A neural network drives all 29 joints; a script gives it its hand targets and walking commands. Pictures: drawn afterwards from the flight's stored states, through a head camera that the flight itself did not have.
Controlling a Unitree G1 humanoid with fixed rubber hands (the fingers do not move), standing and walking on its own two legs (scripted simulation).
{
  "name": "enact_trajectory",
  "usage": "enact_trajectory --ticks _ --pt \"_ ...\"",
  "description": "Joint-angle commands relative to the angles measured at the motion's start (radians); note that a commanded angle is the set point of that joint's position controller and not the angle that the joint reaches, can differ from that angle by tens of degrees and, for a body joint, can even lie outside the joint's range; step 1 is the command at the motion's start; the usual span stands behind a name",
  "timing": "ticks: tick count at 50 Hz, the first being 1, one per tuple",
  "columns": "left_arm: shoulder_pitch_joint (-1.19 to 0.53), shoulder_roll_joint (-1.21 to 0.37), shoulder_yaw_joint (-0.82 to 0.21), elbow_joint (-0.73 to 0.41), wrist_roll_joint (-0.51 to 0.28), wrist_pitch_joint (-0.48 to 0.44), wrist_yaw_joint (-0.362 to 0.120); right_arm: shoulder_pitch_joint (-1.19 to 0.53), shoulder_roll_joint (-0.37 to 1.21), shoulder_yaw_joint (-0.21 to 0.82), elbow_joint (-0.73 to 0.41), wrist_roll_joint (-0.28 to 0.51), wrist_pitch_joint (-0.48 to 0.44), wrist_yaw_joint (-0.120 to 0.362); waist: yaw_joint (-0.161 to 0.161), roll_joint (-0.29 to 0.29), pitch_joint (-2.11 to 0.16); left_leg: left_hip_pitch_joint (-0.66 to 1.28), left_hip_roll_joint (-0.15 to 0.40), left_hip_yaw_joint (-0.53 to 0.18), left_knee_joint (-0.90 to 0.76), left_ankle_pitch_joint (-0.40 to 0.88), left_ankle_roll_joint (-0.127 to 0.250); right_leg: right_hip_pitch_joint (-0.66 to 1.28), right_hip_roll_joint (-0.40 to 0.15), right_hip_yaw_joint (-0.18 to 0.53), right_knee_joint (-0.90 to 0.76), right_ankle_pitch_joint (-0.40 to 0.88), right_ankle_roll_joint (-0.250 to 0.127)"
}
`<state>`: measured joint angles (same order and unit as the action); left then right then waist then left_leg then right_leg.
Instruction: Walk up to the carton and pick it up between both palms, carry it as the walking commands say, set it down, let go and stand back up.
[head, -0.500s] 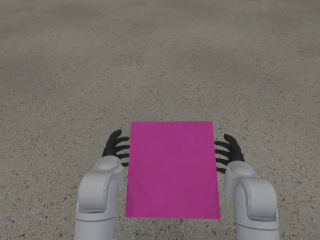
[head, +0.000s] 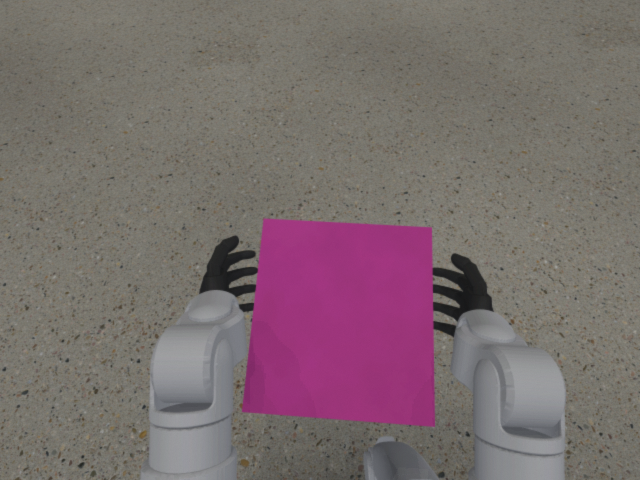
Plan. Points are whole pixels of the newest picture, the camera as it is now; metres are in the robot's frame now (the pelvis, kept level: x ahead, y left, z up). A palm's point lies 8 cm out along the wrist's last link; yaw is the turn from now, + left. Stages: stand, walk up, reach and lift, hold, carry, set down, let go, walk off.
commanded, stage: carry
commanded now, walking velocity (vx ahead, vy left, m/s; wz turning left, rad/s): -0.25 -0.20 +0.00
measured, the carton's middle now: (340, 321) +0.32 -0.01 -0.01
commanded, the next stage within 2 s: none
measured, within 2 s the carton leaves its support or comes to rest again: neither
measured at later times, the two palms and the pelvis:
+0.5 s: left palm (348, 471) +0.14 +0.00 +0.07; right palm out of the picture +0.12 -0.28 +0.08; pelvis -0.15 -0.14 +0.00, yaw -1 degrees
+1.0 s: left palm out of the picture -0.04 -0.17 +0.09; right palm out of the picture -0.08 -0.44 +0.09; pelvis -0.34 -0.28 -0.01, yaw +0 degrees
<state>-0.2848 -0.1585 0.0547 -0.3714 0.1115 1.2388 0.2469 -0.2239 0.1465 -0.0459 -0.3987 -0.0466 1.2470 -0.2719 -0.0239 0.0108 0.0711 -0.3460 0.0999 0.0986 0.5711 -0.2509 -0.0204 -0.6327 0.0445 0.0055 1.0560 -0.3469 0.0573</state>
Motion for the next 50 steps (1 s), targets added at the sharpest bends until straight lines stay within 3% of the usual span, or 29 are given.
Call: enact_trajectory --ticks 1,4,5,7,8,11,12,15,16,17,18,19,23,25,27,31,32,33,34,35,36,37,39,40,42,45,47,49,50 --pt "-0.238 -1.050 -0.518 -0.098 -0.363 -0.041 -0.217 -0.505 1.026 0.595 -0.256 0.361 -0.062 0.244 0.039 0.195 -0.512 0.325 0.240 -0.127 0.013 0.849 0.116 0.149 -0.050 -0.029 -0.266 -0.062 -0.032" --pt "-0.224 -1.034 -0.564 -0.063 -0.398 -0.026 -0.222 -0.310 0.956 0.489 -0.141 0.262 -0.054 0.219 0.030 0.215 -0.536 0.311 0.189 -0.058 0.101 0.795 0.052 0.299 -0.024 -0.119 -0.652 0.174 -0.037" --pt "-0.282 -0.999 -0.573 -0.109 -0.429 -0.028 -0.234 -0.223 0.961 0.466 -0.080 0.240 -0.047 0.213 0.013 0.117 -0.567 0.196 0.150 -0.060 0.151 0.525 0.004 0.452 -0.112 0.020 -0.633 0.530 -0.068" --pt "-0.284 -1.012 -0.580 -0.077 -0.439 -0.030 -0.243 -0.236 0.983 0.484 -0.063 0.237 -0.050 0.212 0.017 -0.308 -0.538 -0.243 -0.046 0.014 0.473 -0.551 -0.061 0.663 -0.410 0.341 -0.519 1.373 -0.232" --pt "-0.273 -1.039 -0.575 -0.054 -0.452 -0.045 -0.261 -0.335 0.976 0.522 -0.142 0.257 -0.062 0.215 0.035 -0.375 -0.575 -0.193 -0.059 -0.053 0.555 -0.531 -0.042 0.630 -0.394 0.265 -0.528 1.290 -0.275" --pt "-0.337 -1.103 -0.560 -0.135 -0.425 -0.090 -0.259 -0.465 1.057 0.569 -0.222 0.329 -0.099 0.243 0.023 -0.228 -0.573 -0.153 -0.054 -0.036 0.512 -0.304 -0.013 0.577 -0.260 0.100 -0.475 1.106 -0.228" --pt "-0.291 -1.085 -0.531 -0.133 -0.397 -0.096 -0.253 -0.489 1.057 0.607 -0.255 0.360 -0.101 0.248 0.025 -0.319 -0.569 -0.121 -0.051 -0.016 0.456 -0.272 -0.011 0.567 -0.254 0.081 -0.485 0.996 -0.214" --pt "-0.283 -1.021 -0.511 -0.166 -0.343 -0.112 -0.212 -0.447 1.026 0.590 -0.185 0.378 -0.095 0.264 0.022 -0.154 -0.545 -0.006 -0.055 0.026 0.093 -0.123 -0.005 0.540 -0.224 0.027 -0.483 0.854 -0.208" --pt "-0.218 -1.030 -0.487 -0.089 -0.304 -0.100 -0.203 -0.491 1.022 0.617 -0.186 0.393 -0.088 0.270 0.010 -0.154 -0.530 0.097 0.003 -0.032 -0.064 -0.018 0.017 0.434 -0.218 0.031 -0.480 0.630 -0.187" --pt "-0.140 -1.034 -0.475 -0.041 -0.287 -0.091 -0.197 -0.465 1.018 0.633 -0.190 0.401 -0.085 0.272 0.003 -0.011 -0.556 0.277 0.132 -0.181 -0.135 0.242 0.060 0.275 -0.174 0.018 -0.381 0.405 -0.140" --pt "-0.089 -1.007 -0.463 -0.004 -0.271 -0.079 -0.190 -0.452 0.957 0.611 -0.166 0.386 -0.084 0.270 0.020 0.271 -0.478 0.334 0.458 -0.614 -0.222 0.693 0.178 0.010 -0.034 -0.048 -0.180 -0.172 -0.044" --pt "-0.164 -1.006 -0.473 -0.059 -0.265 -0.081 -0.186 -0.464 0.984 0.615 -0.165 0.399 -0.082 0.276 0.022 0.256 -0.447 0.273 0.514 -0.626 -0.180 0.812 0.281 -0.036 -0.016 0.067 0.083 -0.322 -0.028" --pt "-0.258 -1.046 -0.572 -0.118 -0.320 -0.092 -0.193 -0.449 0.999 0.572 -0.226 0.376 -0.114 0.295 0.031 0.164 -0.458 0.284 0.289 -0.219 -0.140 0.579 0.177 -0.045 -0.036 0.037 0.202 -0.069 -0.030" --pt "-0.327 -1.020 -0.594 -0.167 -0.350 -0.089 -0.193 -0.424 0.986 0.528 -0.169 0.346 -0.110 0.282 0.031 0.272 -0.426 0.240 0.248 -0.180 -0.157 0.441 0.145 0.017 -0.055 0.018 0.097 -0.057 -0.006" --pt "-0.307 -1.012 -0.607 -0.170 -0.377 -0.088 -0.198 -0.356 0.988 0.529 -0.164 0.309 -0.109 0.262 0.025 0.137 -0.479 0.277 0.251 -0.151 -0.151 0.456 0.133 0.095 -0.030 -0.008 -0.069 -0.063 -0.007" --pt "-0.276 -1.034 -0.611 -0.126 -0.436 -0.058 -0.229 -0.357 0.959 0.522 -0.194 0.267 -0.093 0.225 0.032 0.251 -0.500 0.140 0.219 -0.121 -0.134 0.115 0.079 0.328 -0.034 -0.026 -0.469 -0.033 -0.031" --pt "-0.227 -1.033 -0.584 -0.059 -0.421 -0.043 -0.227 -0.333 0.941 0.506 -0.152 0.261 -0.079 0.220 0.034 0.197 -0.492 0.099 0.187 -0.118 -0.127 0.063 0.065 0.405 0.027 -0.087 -0.569 -0.007 -0.022" --pt "-0.236 -1.018 -0.579 -0.067 -0.416 -0.035 -0.228 -0.286 0.935 0.497 -0.115 0.244 -0.071 0.214 0.034 0.080 -0.448 0.022 0.134 -0.050 0.000 0.034 0.026 0.448 -0.073 0.035 -0.722 0.039 -0.064" --pt "-0.195 -0.982 -0.548 -0.002 -0.396 -0.021 -0.230 -0.299 0.896 0.486 -0.113 0.222 -0.059 0.206 0.026 -0.269 -0.459 -0.176 0.015 0.038 0.263 -0.313 -0.041 0.484 -0.358 0.391 -0.793 0.324 -0.141" --pt "-0.223 -1.010 -0.557 -0.033 -0.424 -0.029 -0.235 -0.295 0.932 0.479 -0.093 0.236 -0.057 0.209 0.027 -0.407 -0.394 -0.238 -0.074 -0.017 0.542 -0.505 -0.038 0.398 -0.429 0.394 -0.728 0.547 -0.248" --pt "-0.211 -0.999 -0.529 -0.015 -0.404 -0.039 -0.248 -0.392 0.940 0.542 -0.157 0.247 -0.061 0.207 0.039 -0.399 -0.400 -0.223 -0.079 -0.084 0.679 -0.469 -0.027 0.413 -0.364 0.284 -0.686 0.751 -0.261" --pt "-0.200 -1.039 -0.509 -0.016 -0.398 -0.048 -0.251 -0.463 0.985 0.566 -0.181 0.273 -0.076 0.210 0.035 -0.325 -0.394 -0.238 -0.089 -0.105 0.737 -0.381 -0.018 0.410 -0.311 0.221 -0.671 0.744 -0.193" --pt "-0.276 -1.063 -0.496 -0.062 -0.383 -0.076 -0.261 -0.557 1.034 0.609 -0.213 0.325 -0.088 0.237 0.023 -0.225 -0.341 -0.202 -0.079 -0.062 0.773 -0.256 -0.026 0.366 -0.222 0.091 -0.618 0.596 -0.195" --pt "-0.268 -1.062 -0.509 -0.078 -0.357 -0.070 -0.248 -0.524 1.041 0.604 -0.182 0.334 -0.080 0.248 0.023 -0.091 -0.354 -0.209 -0.073 -0.033 0.726 -0.240 -0.022 0.368 -0.220 0.079 -0.633 0.444 -0.215" --pt "-0.252 -1.041 -0.467 -0.083 -0.329 -0.078 -0.230 -0.590 1.050 0.641 -0.201 0.375 -0.078 0.247 0.025 -0.145 -0.384 -0.203 -0.075 -0.021 0.652 -0.230 -0.037 0.405 -0.215 0.098 -0.685 0.183 -0.202" --pt "-0.240 -1.001 -0.458 -0.148 -0.320 -0.099 -0.206 -0.548 1.026 0.662 -0.219 0.407 -0.071 0.253 0.035 -0.266 -0.480 -0.140 -0.094 -0.030 0.436 -0.280 -0.021 0.514 -0.251 0.230 -0.740 0.176 -0.233" --pt "-0.181 -0.975 -0.441 -0.061 -0.277 -0.072 -0.189 -0.515 0.997 0.636 -0.150 0.409 -0.052 0.258 0.039 -0.138 -0.523 -0.044 -0.103 -0.008 0.252 -0.313 0.014 0.549 -0.284 0.228 -0.728 0.314 -0.251" --pt "-0.137 -0.974 -0.455 -0.001 -0.270 -0.049 -0.183 -0.433 0.976 0.600 -0.079 0.387 -0.035 0.264 0.020 -0.109 -0.514 0.141 -0.079 -0.005 -0.222 -0.162 0.025 0.524 -0.214 0.177 -0.687 0.356 -0.191" --pt "-0.158 -0.957 -0.454 -0.001 -0.270 -0.044 -0.189 -0.429 0.967 0.572 -0.051 0.375 -0.036 0.266 0.007 -0.012 -0.475 0.284 0.075 -0.200 -0.284 -0.114 0.079 0.306 -0.186 0.127 -0.611 0.246 -0.102"
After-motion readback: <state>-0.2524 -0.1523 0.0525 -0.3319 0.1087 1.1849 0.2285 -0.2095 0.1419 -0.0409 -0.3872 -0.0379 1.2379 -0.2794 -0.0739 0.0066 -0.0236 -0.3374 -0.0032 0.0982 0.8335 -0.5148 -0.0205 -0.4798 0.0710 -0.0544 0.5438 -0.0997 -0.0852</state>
